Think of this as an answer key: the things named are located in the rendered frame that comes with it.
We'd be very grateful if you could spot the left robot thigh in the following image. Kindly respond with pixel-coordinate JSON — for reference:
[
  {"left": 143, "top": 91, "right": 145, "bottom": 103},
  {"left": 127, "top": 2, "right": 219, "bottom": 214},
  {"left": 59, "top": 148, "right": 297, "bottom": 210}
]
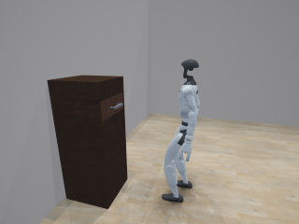
[{"left": 164, "top": 131, "right": 187, "bottom": 171}]

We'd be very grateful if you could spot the right robot upper arm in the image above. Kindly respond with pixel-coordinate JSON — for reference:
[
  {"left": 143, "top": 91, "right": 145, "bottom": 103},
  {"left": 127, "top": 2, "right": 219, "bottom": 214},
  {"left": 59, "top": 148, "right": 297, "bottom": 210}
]
[{"left": 196, "top": 95, "right": 200, "bottom": 108}]

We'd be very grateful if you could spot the left robot hand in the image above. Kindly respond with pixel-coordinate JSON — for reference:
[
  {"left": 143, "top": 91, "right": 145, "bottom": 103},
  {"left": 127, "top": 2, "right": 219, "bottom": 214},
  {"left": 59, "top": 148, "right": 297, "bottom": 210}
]
[{"left": 179, "top": 142, "right": 192, "bottom": 161}]

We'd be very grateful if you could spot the robot left foot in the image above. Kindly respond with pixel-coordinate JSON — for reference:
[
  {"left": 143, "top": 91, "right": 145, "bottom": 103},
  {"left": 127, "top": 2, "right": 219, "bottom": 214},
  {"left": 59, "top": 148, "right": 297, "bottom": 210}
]
[{"left": 162, "top": 193, "right": 184, "bottom": 203}]

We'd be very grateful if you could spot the left robot upper arm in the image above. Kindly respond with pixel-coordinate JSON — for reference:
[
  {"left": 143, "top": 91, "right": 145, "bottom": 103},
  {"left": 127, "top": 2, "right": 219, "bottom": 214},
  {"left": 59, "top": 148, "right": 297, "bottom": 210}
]
[{"left": 182, "top": 85, "right": 198, "bottom": 117}]

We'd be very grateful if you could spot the drawer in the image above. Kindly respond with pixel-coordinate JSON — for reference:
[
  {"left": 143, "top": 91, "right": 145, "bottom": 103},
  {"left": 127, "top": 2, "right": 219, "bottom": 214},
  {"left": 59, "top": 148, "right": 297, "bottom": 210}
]
[{"left": 100, "top": 93, "right": 123, "bottom": 121}]

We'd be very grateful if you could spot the cabinet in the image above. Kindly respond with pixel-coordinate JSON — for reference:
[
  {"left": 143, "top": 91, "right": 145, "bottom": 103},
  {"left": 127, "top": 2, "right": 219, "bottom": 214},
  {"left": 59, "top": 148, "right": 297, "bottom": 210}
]
[{"left": 47, "top": 75, "right": 128, "bottom": 209}]

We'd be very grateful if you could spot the handle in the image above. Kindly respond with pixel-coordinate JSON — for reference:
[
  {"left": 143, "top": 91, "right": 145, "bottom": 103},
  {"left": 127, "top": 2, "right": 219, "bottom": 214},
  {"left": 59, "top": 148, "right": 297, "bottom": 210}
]
[{"left": 110, "top": 103, "right": 123, "bottom": 109}]

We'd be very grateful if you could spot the robot left forearm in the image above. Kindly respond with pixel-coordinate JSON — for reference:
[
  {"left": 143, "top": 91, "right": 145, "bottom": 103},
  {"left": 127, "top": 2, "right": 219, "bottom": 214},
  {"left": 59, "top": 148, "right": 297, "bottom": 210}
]
[{"left": 184, "top": 112, "right": 197, "bottom": 144}]

